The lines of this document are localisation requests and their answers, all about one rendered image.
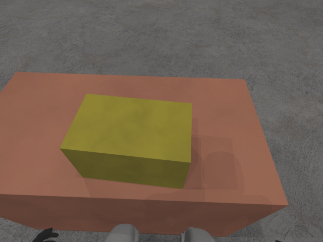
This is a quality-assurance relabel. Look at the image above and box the right robot thigh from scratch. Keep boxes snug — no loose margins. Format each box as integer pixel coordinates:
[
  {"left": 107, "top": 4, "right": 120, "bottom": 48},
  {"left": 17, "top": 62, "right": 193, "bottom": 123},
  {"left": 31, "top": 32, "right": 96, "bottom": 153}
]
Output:
[{"left": 180, "top": 228, "right": 216, "bottom": 242}]

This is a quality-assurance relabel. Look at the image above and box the carton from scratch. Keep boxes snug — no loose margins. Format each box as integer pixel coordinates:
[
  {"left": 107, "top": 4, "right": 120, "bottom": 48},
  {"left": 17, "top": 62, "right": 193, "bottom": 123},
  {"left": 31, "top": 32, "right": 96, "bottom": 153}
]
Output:
[{"left": 60, "top": 94, "right": 192, "bottom": 189}]

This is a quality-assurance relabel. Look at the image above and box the left robot hand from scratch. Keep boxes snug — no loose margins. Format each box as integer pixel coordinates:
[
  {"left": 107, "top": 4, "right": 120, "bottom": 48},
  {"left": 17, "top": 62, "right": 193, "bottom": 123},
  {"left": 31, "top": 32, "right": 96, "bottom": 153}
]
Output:
[{"left": 33, "top": 228, "right": 59, "bottom": 242}]

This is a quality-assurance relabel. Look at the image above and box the robot thigh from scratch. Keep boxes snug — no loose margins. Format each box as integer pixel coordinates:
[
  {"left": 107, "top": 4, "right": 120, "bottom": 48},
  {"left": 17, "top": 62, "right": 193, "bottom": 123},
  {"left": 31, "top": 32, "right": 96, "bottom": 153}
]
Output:
[
  {"left": 180, "top": 228, "right": 216, "bottom": 242},
  {"left": 104, "top": 224, "right": 139, "bottom": 242}
]

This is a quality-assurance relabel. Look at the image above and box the left robot thigh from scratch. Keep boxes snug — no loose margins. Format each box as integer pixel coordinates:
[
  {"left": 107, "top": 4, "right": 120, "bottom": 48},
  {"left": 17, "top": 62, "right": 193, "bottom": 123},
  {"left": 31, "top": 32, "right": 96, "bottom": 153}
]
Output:
[{"left": 104, "top": 224, "right": 139, "bottom": 242}]

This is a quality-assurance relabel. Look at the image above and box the pedestal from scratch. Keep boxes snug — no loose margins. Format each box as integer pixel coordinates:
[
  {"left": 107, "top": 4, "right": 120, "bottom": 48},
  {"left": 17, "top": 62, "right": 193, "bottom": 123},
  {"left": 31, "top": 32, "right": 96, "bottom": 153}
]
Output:
[{"left": 0, "top": 72, "right": 288, "bottom": 237}]

